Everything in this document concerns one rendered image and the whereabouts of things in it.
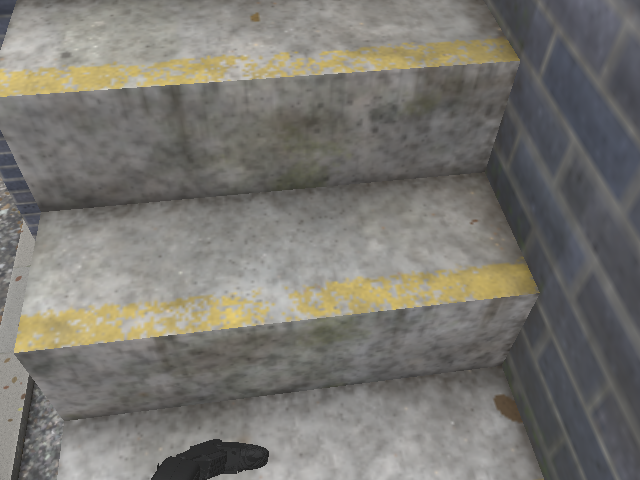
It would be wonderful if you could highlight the left robot hand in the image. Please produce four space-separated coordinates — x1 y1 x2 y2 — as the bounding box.
151 439 269 480

